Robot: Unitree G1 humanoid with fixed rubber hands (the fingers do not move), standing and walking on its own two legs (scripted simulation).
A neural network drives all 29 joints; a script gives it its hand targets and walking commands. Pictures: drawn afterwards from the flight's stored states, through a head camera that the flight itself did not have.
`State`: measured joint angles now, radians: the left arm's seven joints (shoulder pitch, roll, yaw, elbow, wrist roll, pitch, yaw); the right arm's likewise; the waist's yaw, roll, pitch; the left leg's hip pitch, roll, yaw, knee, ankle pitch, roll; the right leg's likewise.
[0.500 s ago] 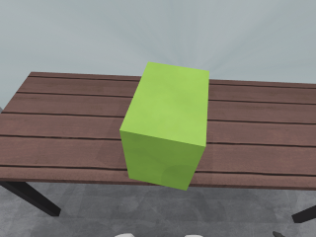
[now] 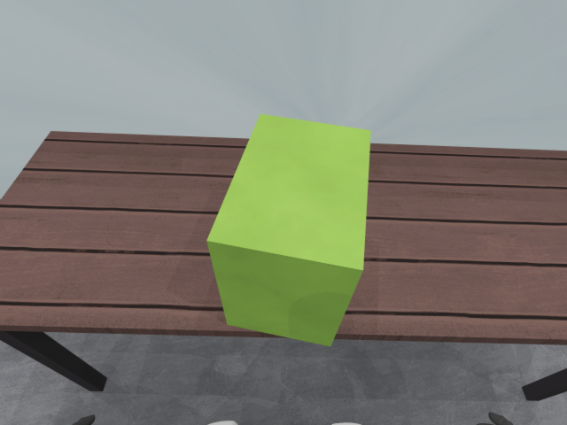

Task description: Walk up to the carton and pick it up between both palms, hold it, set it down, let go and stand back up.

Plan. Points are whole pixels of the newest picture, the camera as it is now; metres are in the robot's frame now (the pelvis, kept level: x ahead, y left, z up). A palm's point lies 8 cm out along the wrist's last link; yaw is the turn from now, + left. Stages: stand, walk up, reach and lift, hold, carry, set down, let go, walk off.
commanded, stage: walk up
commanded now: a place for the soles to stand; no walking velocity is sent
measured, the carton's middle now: (295, 231) +0.40 +0.00 +0.02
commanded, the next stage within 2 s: reach and lift in 0.48 s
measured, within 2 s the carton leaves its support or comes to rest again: neither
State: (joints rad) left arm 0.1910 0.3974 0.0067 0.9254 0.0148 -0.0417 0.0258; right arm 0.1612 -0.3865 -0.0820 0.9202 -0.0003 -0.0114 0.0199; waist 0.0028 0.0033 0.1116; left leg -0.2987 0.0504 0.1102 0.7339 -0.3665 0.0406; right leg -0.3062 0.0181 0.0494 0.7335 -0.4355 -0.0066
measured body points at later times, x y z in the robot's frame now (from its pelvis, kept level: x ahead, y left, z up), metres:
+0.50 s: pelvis +0.00 -0.01 +0.00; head +0.02 +0.00 +0.45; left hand +0.10 +0.31 -0.11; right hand +0.10 -0.33 -0.11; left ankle +0.02 +0.09 -0.72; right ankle +0.02 -0.15 -0.72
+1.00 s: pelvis +0.00 -0.01 +0.00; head +0.02 +0.00 +0.45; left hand +0.16 +0.27 -0.10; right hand +0.16 -0.30 -0.08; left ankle +0.02 +0.09 -0.72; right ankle +0.02 -0.15 -0.72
